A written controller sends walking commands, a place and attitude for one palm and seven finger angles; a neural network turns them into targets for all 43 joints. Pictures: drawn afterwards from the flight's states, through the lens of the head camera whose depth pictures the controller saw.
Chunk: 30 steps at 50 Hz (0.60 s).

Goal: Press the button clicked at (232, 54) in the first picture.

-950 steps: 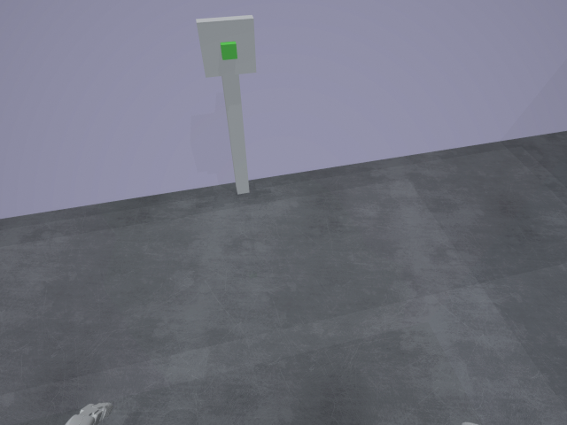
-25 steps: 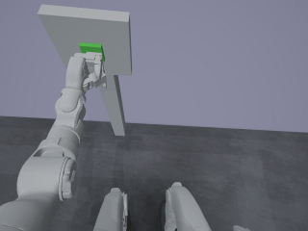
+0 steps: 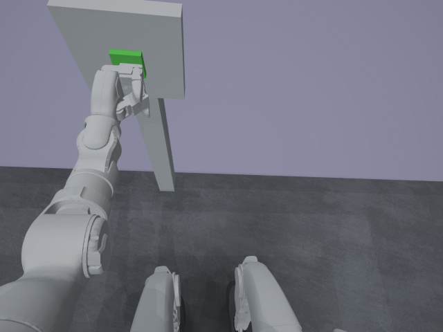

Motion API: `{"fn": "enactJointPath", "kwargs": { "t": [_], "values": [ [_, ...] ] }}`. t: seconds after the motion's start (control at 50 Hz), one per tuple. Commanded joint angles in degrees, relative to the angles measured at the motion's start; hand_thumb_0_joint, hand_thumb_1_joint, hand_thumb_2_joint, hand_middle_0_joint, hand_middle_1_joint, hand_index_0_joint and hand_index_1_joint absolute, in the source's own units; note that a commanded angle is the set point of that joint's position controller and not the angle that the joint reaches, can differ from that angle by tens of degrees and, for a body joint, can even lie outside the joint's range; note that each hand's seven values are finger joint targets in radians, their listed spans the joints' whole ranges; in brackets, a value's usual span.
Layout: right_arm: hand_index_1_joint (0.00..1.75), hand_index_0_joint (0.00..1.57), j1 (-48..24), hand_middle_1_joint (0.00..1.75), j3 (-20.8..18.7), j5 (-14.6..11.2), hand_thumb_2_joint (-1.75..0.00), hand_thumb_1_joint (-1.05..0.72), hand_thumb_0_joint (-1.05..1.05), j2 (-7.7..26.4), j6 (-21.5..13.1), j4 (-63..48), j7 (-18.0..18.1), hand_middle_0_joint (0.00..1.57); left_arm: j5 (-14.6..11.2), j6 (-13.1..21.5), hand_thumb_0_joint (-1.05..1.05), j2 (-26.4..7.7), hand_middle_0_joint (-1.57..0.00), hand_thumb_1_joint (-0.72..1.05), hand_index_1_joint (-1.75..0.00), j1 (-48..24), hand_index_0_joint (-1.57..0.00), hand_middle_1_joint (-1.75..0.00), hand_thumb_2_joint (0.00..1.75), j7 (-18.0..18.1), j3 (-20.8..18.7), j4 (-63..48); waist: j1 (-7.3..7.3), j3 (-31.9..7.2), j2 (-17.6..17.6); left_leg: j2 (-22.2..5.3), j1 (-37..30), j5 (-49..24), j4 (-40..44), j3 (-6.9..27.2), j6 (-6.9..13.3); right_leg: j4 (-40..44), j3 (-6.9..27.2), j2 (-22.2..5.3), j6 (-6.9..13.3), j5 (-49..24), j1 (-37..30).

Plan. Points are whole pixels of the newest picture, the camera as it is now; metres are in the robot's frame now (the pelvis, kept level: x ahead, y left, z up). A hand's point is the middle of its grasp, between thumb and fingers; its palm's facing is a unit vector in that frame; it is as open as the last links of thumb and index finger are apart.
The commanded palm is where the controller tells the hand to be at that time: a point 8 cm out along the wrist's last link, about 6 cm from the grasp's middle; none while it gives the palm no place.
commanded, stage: pull the fist back off the button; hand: left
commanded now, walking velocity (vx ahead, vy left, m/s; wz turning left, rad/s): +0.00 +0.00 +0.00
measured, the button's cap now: (129, 60) +0.56 +0.12 +0.09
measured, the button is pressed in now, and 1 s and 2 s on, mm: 8 0 0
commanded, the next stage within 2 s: draw the hand back to the body in 0.78 s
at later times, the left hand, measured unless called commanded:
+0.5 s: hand (144, 120) +0.46 +0.10 +0.06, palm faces -0.12 -0.99 -0.02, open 3.2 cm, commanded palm +0.43 +0.15 +0.06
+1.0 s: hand (138, 145) +0.40 +0.10 +0.07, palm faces -0.14 -0.99 -0.04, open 3.1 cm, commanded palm +0.38 +0.17 +0.09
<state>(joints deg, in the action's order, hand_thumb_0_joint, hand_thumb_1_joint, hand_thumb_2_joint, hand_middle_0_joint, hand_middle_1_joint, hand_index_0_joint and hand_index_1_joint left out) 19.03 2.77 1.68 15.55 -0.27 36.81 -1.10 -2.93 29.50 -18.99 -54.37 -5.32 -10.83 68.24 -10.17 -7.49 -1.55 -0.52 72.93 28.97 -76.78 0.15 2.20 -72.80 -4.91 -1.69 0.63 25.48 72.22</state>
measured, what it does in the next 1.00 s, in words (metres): shifts its weight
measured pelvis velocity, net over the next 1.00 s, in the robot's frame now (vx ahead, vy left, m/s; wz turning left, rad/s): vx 0.06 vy -0.02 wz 0.00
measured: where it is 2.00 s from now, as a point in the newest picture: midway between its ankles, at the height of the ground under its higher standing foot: (207, 331)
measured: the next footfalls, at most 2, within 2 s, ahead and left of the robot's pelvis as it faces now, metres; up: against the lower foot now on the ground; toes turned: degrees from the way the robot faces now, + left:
none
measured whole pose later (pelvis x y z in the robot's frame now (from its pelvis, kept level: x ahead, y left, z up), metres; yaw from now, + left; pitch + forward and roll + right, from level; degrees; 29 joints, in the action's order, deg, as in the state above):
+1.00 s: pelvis +0.06 -0.02 +0.03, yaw +0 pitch +20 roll -1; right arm 11.5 0.3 -0.8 13.4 2.5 29.5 -0.4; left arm -9.1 23.4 -10.5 -10.3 -9.3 -3.0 21.2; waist -2.0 -7.7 -1.7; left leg -1.1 56.3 32.7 -69.3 -0.3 0.4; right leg -67.8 -4.1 -0.6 1.7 30.2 57.2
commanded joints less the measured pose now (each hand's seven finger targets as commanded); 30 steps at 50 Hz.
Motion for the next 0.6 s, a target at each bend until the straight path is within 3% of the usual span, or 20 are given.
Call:
{"fn": "enactJointPath", "kwargs": {
  "t": [0.0, 0.14, 0.18, 0.24, 0.3, 0.32, 0.4, 0.44, 0.46, 0.58],
  "values": [
    [0.30, 0.20, 6.6, 0.30, -4.6, 0.0, -0.90, -0.90, 0.00, 10.8, -0.8, -4.8, 0.4, 0.20, -1.1, 2.0, 0.00, -7.0, -1.30, 0.90, -1.50, -27.0, -1.30, -1.50, 0.90, 0.8, -1.5, -14.7, -1.83, -28.5, -6.1, 0.8, -22.8, 4.1, 14.9, 7.0, -0.9, 10.1, 2.4, 2.6, 1.3, 2.4, -10.4],
    [0.30, 0.20, 5.6, 0.30, -5.2, -0.7, -0.90, -0.90, 0.00, 9.7, 1.1, -6.4, -0.1, 0.20, -2.1, 2.7, 0.00, -4.3, -1.30, 0.90, -1.50, -16.3, -1.30, -1.50, 0.90, -0.1, -0.8, -20.0, 0.33, -27.1, -2.0, 0.7, -23.1, -2.7, 14.9, 4.6, -0.9, 11.6, 2.6, 2.9, 1.1, -1.0, -16.2],
    [0.30, 0.20, 5.4, 0.30, -5.4, -0.8, -0.90, -0.90, 0.00, 9.5, 1.4, -7.2, -0.2, 0.20, -2.4, 3.0, 0.00, -3.4, -1.30, 0.90, -1.50, -11.8, -1.30, -1.50, 0.90, -0.2, -0.5, -22.3, 1.40, -28.6, -2.2, 0.8, -24.6, -6.2, 15.0, 4.2, -1.0, 11.6, 2.6, 3.1, 1.3, -3.4, -18.1],
    [0.30, 0.20, 4.6, 0.30, -5.6, -1.2, -0.90, -0.90, 0.00, 9.0, 2.1, -7.8, -0.2, 0.20, -3.0, 2.9, 0.00, -1.1, -1.30, 0.90, -1.50, -6.9, -1.30, -1.50, 0.90, -0.3, 0.7, -24.9, 1.81, -26.6, -0.3, 0.7, -24.8, -8.1, 15.4, 3.5, -1.0, 12.5, 2.6, 3.1, 1.1, -5.3, -19.9],
    [0.30, 0.20, 3.8, 0.30, -5.8, -1.2, -0.90, -0.90, 0.00, 8.6, 2.2, -8.3, 0.0, 0.20, -3.7, 3.6, 0.00, -2.1, -1.30, 0.90, -1.50, -3.5, -1.30, -1.50, 0.90, -0.3, -0.5, -30.1, 2.76, -28.5, 0.4, 0.8, -25.7, -12.1, 14.8, 2.6, -0.9, 12.4, 3.1, 3.0, 1.0, -9.4, -23.2],
    [0.30, 0.20, 3.6, 0.30, -5.9, -1.3, -0.90, -0.90, 0.00, 8.4, 2.3, -8.7, 0.0, 0.20, -3.9, 3.7, 0.00, -2.9, -1.30, 0.90, -1.50, 0.8, -1.30, -1.50, 0.90, -0.4, -1.5, -31.1, 3.96, -29.1, 0.7, 0.9, -25.4, -13.5, 14.9, 2.1, -1.0, 12.4, 3.4, 3.0, 1.0, -11.3, -25.4],
    [0.30, 0.20, 2.2, 0.30, -6.1, -1.6, -0.90, -0.90, 0.00, 7.3, 2.3, -10.0, -0.2, 0.20, -4.3, 3.9, 0.00, 0.2, -1.30, 0.90, -1.50, 9.9, -1.30, -1.50, 0.90, -1.2, 1.6, -38.8, 4.89, -29.5, -0.8, 0.7, -27.9, -20.2, 14.8, 1.3, -1.1, 11.8, 3.5, 2.9, 0.9, -19.1, -28.1],
    [0.30, 0.20, 1.7, 0.30, -6.3, -1.9, -0.90, -0.90, 0.00, 7.1, 2.5, -10.7, -0.5, 0.20, -4.9, 3.3, 0.00, 1.5, -1.30, 0.90, -1.50, 16.5, -1.30, -1.50, 0.90, -1.9, 2.7, -42.0, 5.72, -28.9, 0.2, 0.5, -28.9, -22.5, 15.1, 1.2, -1.2, 12.0, 3.4, 2.9, 0.9, -21.2, -29.4],
    [0.30, 0.20, 1.2, 0.30, -6.3, -2.0, -0.90, -0.90, 0.00, 6.9, 2.6, -11.1, -0.6, 0.20, -5.1, 2.7, 0.00, 3.1, -1.30, 0.90, -1.50, 18.5, -1.30, -1.50, 0.90, -2.2, 4.4, -43.1, 5.46, -27.7, 0.5, 0.6, -28.5, -22.0, 15.3, 1.1, -1.1, 12.4, 3.3, 2.8, 0.8, -21.2, -29.8],
    [0.30, 0.20, -0.5, 0.30, -6.4, -2.1, -0.90, -0.90, 0.00, 6.5, 2.1, -11.9, 0.0, 0.20, -5.8, 1.7, 0.00, 4.5, -1.30, 0.90, -1.50, 24.3, -1.30, -1.50, 0.90, -2.8, 6.9, -51.2, 5.24, -25.1, 1.3, 0.5, -29.1, -23.6, 14.7, 1.3, -0.9, 12.3, 3.4, 2.5, 0.7, -22.9, -29.7]
  ]
}}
